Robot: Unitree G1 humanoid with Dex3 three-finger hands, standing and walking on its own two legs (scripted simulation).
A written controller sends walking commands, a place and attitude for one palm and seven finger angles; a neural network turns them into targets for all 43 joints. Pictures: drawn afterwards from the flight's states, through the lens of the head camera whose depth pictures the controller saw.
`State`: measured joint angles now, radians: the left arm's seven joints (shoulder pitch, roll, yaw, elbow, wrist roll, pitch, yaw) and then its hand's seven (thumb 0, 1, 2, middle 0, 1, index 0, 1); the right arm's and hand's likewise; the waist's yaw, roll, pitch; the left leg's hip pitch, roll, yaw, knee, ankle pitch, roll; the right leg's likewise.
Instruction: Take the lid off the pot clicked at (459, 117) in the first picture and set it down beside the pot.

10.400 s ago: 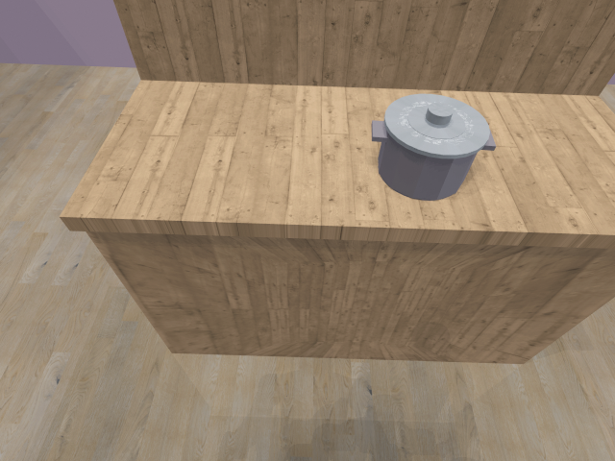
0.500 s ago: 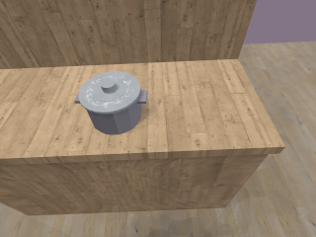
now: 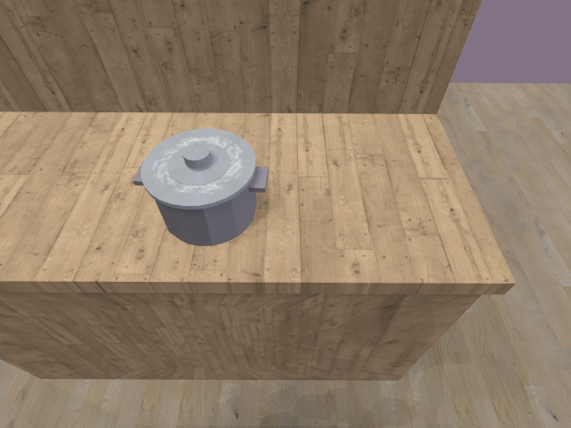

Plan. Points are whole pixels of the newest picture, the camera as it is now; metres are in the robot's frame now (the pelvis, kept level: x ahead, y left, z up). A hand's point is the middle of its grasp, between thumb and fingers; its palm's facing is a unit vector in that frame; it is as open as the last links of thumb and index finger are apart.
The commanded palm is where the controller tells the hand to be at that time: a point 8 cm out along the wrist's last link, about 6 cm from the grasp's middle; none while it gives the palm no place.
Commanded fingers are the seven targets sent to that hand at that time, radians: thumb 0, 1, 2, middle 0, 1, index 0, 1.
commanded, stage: look again from close up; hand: left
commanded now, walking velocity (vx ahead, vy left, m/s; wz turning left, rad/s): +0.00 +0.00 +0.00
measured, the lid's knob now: (197, 155) +0.49 +0.17 +0.10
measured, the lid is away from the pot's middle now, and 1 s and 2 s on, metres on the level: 0.00 0.00 0.00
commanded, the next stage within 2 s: lift the closed hand beside the body in 0.80 s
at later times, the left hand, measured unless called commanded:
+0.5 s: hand out of the picture +0.01 +0.20 -0.17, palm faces +0.02 -0.98 -0.21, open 7.4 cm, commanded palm none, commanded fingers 0.00 0.90 0.90 -0.20 -0.30 -0.20 -0.30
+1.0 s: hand out of the picture +0.06 +0.22 -0.13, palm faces +0.14 -0.96 -0.25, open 7.2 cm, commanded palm +0.08 +0.26 -0.05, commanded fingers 0.00 0.90 0.90 -0.46 -0.59 -0.46 -0.59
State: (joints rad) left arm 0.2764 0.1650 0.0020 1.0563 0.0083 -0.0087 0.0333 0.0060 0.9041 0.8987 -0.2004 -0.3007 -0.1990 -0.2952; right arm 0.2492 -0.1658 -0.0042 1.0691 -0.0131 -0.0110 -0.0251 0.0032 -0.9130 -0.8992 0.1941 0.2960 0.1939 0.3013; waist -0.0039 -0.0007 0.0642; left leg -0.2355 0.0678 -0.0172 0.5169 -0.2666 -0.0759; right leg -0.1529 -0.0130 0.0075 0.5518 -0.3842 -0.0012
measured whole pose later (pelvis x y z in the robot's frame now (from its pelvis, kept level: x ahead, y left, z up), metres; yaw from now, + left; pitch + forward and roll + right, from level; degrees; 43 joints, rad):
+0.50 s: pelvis +0.00 +0.02 +0.00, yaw +0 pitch -1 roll +1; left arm 0.28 0.18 0.00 1.06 0.01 -0.01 0.03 0.01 0.90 0.90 -0.20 -0.30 -0.20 -0.30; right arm 0.24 -0.16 0.00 1.08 -0.01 -0.02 -0.03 0.00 -0.93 -0.90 0.20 0.30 0.19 0.30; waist 0.00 -0.02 0.07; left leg -0.22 0.04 -0.01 0.49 -0.25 -0.05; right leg -0.13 -0.04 0.01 0.49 -0.35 0.03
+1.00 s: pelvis -0.01 +0.03 +0.01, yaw +1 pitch -2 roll +0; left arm 0.43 0.20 -0.02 0.55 -0.06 0.03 0.11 0.03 0.93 0.90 -0.23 -0.33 -0.23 -0.32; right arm 0.29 -0.18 0.00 1.01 0.02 -0.15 -0.03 0.02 -0.93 -0.90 0.20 0.30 0.20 0.30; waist 0.00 -0.02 0.09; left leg -0.22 0.02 -0.02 0.48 -0.23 -0.03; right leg -0.11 -0.06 0.00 0.48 -0.33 0.04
